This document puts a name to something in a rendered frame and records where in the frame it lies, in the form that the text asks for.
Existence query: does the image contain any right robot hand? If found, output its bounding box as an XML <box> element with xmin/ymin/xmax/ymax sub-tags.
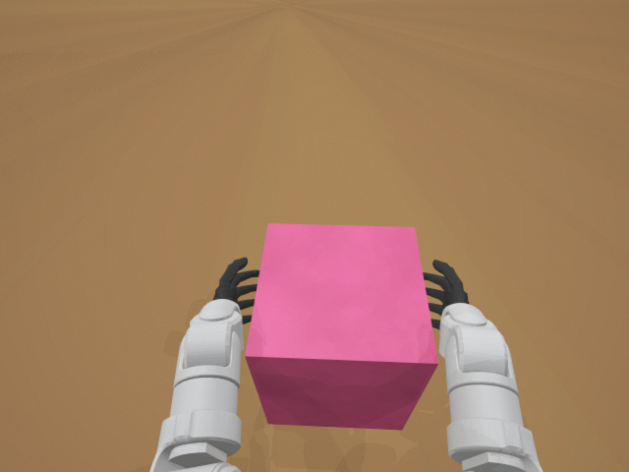
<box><xmin>423</xmin><ymin>260</ymin><xmax>469</xmax><ymax>329</ymax></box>

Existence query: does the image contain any robot right forearm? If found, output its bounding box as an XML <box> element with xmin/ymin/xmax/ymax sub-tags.
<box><xmin>438</xmin><ymin>303</ymin><xmax>543</xmax><ymax>472</ymax></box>

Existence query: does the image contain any left robot hand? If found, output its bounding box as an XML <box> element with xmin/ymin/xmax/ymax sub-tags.
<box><xmin>212</xmin><ymin>258</ymin><xmax>259</xmax><ymax>324</ymax></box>

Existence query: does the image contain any robot left forearm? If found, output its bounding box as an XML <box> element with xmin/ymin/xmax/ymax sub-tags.
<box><xmin>149</xmin><ymin>299</ymin><xmax>244</xmax><ymax>472</ymax></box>

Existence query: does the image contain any carton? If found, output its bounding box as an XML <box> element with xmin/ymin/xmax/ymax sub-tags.
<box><xmin>245</xmin><ymin>223</ymin><xmax>438</xmax><ymax>430</ymax></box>

